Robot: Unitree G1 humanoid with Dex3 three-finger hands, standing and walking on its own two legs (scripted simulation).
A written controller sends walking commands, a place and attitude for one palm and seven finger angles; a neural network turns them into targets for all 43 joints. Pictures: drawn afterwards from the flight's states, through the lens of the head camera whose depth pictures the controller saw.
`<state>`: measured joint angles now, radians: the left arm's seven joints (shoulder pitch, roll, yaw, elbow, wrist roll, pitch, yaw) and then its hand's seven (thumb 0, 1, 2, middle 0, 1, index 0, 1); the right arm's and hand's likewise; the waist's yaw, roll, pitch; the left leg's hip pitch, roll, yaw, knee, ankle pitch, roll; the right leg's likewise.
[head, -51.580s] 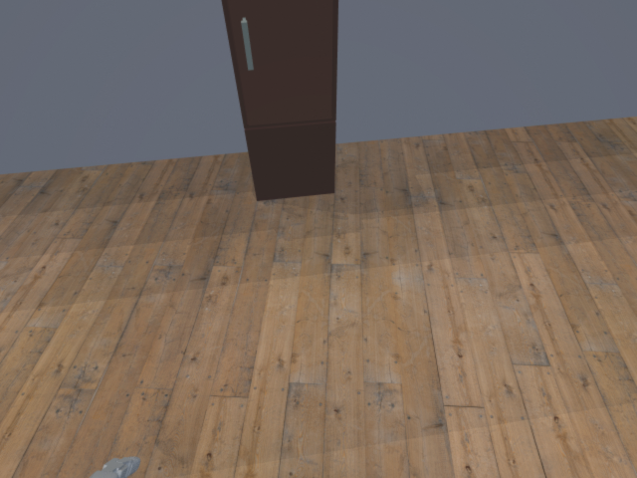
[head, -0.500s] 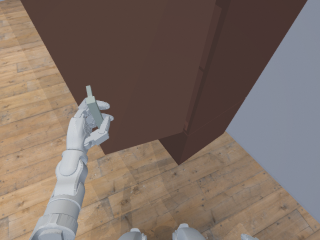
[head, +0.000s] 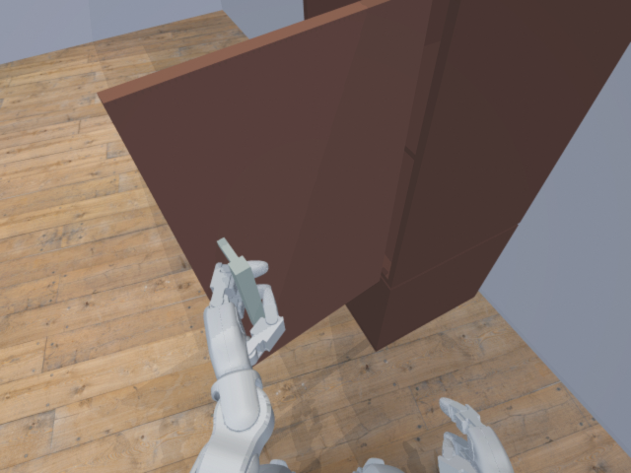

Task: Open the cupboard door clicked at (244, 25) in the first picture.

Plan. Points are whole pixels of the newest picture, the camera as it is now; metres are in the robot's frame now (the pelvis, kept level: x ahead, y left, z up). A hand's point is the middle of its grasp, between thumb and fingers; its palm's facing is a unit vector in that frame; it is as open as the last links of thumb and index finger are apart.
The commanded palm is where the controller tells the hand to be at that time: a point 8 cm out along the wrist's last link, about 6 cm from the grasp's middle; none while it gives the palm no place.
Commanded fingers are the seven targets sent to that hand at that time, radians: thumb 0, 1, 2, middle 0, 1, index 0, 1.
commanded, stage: pull the door open along its arc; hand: left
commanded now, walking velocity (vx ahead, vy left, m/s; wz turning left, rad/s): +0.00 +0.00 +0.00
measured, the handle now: (243, 287) +0.34 +0.12 +0.04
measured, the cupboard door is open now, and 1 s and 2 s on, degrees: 98 100 100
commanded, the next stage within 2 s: open thumb and fingers to let go in 0.14 s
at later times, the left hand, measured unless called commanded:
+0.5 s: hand (283, 325) +0.29 +0.06 +0.04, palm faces +0.37 -0.93 -0.04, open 7.4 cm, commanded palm +0.25 +0.11 +0.04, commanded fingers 0.00 -0.08 0.48 -0.33 -1.25 -0.33 -1.25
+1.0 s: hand (280, 329) +0.28 +0.06 +0.04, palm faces +0.31 -0.95 -0.03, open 14.9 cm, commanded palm +0.24 +0.11 +0.04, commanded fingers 0.00 -0.50 0.30 -0.16 -0.35 -0.16 -0.35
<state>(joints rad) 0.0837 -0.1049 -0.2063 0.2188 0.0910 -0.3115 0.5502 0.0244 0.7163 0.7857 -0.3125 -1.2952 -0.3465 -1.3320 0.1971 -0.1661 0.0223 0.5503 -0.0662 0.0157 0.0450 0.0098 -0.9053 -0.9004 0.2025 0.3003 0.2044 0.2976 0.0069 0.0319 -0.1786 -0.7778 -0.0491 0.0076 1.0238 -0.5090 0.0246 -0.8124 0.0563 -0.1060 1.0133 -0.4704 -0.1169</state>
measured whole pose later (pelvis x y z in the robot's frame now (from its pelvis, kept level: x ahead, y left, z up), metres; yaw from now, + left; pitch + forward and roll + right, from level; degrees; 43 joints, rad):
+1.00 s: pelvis -0.01 +0.00 -0.01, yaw +1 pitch +15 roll +1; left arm 0.08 -0.10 -0.24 0.21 0.09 -0.32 0.55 0.00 -0.48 0.31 -0.24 -0.81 -0.25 -0.81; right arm 0.20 -0.20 0.00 0.56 -0.06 -0.05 0.02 0.01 -0.91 -0.90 0.20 0.30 0.20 0.30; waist -0.01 0.04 -0.18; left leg -0.82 -0.06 -0.01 1.06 -0.50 0.02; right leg -0.85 0.04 -0.12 1.04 -0.47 -0.12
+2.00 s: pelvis +0.00 +0.05 -0.02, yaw -1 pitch +16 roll -2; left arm 0.47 0.04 -0.32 -0.19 0.04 -0.34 0.08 -0.01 -0.50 0.30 -0.15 -0.30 -0.14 -0.30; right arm 0.24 -0.20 0.03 0.37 0.00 -0.02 0.03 0.01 -0.90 -0.90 0.20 0.30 0.20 0.30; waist 0.03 0.05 -0.16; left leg -0.86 -0.07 0.04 1.15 -0.57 0.09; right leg -0.88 0.03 -0.08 1.12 -0.51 -0.05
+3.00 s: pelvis +0.00 +0.04 +0.01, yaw -1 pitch +9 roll -3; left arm 0.63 0.26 0.08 -0.42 -0.23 -0.22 -0.15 -0.01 -0.46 0.32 -0.15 -0.30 -0.15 -0.30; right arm 0.29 -0.25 0.03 0.41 0.05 -0.11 -0.06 0.01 -0.90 -0.90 0.20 0.30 0.20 0.30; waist 0.03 0.07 -0.17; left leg -0.63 -0.04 0.00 0.99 -0.51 0.07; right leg -0.63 0.07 -0.11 0.91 -0.44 -0.07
